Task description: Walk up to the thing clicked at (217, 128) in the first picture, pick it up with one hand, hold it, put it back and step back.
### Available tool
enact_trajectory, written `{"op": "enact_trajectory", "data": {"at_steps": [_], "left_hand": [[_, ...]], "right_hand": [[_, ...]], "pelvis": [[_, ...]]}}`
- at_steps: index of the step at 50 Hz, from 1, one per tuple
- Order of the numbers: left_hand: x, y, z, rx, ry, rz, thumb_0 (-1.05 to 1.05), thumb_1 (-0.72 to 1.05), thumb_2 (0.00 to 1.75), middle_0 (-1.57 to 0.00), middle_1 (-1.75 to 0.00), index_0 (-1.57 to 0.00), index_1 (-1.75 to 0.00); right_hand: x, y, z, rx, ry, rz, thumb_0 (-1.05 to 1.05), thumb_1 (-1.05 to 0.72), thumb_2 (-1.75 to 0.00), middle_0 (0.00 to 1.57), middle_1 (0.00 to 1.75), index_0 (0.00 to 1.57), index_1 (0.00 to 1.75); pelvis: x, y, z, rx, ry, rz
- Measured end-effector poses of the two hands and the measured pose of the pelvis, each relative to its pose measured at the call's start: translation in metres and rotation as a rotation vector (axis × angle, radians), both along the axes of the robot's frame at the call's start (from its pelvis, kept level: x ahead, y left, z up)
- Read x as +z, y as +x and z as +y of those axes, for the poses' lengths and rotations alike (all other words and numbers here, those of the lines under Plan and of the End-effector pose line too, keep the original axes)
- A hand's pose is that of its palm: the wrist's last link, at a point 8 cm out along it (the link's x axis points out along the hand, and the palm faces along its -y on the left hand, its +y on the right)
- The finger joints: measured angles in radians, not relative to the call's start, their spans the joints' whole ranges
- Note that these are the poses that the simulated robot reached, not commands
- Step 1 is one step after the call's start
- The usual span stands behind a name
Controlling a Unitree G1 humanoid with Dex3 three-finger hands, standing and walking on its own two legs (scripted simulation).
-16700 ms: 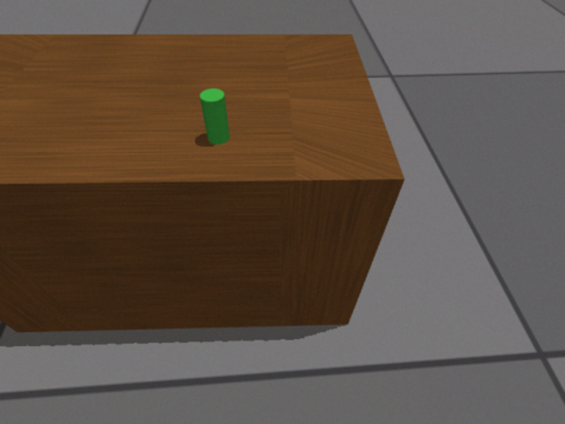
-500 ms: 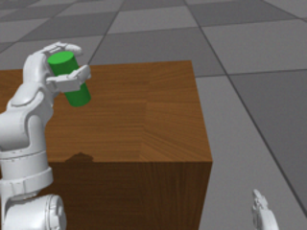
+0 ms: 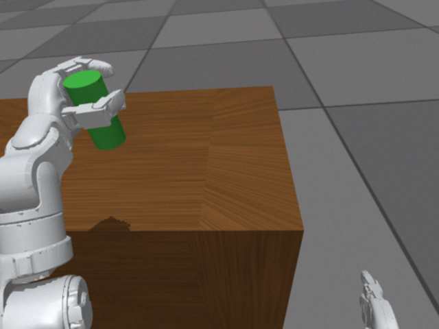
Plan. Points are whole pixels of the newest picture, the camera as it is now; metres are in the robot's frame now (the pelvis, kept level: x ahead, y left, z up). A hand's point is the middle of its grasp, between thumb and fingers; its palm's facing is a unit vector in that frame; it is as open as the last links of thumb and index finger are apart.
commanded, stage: hold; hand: left
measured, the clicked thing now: (97, 112) +0.35 +0.19 +0.28
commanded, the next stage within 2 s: crouch in 1.50 s
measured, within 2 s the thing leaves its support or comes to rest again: neither
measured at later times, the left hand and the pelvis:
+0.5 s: hand (104, 106) +0.35 +0.17 +0.29, palm faces +0.17 -0.98 +0.01, open 6.8 cm; pelvis +0.00 +0.00 +0.00, yaw +0 degrees
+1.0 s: hand (107, 111) +0.35 +0.17 +0.28, palm faces +0.17 -0.99 +0.02, open 6.8 cm; pelvis +0.00 +0.00 +0.00, yaw +0 degrees
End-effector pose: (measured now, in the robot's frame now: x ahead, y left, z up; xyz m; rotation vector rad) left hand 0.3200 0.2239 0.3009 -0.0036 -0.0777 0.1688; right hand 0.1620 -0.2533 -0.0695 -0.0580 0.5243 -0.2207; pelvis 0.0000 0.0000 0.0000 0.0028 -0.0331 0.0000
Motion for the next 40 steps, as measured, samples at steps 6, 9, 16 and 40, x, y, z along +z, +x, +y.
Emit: {"op": "enact_trajectory", "data": {"at_steps": [6,9,16,40], "left_hand": [[-0.007,-0.001,-0.005,-0.016,-0.005,0.019,0.00,-0.02,1.15,-0.91,-1.14,-0.91,-1.11],[-0.010,0.000,-0.007,-0.014,-0.011,0.022,0.00,-0.02,1.15,-0.91,-1.14,-0.91,-1.11],[-0.007,0.001,-0.004,0.009,-0.016,-0.001,0.00,-0.02,1.15,-0.91,-1.14,-0.91,-1.11],[-0.012,-0.001,-0.003,0.019,-0.015,0.002,0.00,-0.02,1.15,-0.91,-1.14,-0.91,-1.11]], "right_hand": [[0.000,0.000,0.005,0.009,0.009,0.000,-0.01,0.55,-0.05,0.06,0.05,0.05,0.05],[-0.001,0.000,0.006,0.006,0.010,0.000,-0.01,0.55,-0.05,0.06,0.05,0.05,0.05],[-0.001,-0.003,0.002,-0.010,0.007,0.001,-0.01,0.55,-0.05,0.06,0.05,0.05,0.05],[0.002,-0.001,-0.003,-0.014,-0.005,-0.006,-0.01,0.55,-0.05,0.06,0.05,0.05,0.05]], "pelvis": [[0.000,0.000,0.001,-0.002,0.000,-0.001],[0.000,-0.001,0.002,-0.003,0.001,-0.002],[0.000,0.000,0.001,-0.006,0.000,0.001],[0.000,0.000,-0.002,-0.003,0.001,-0.002]]}}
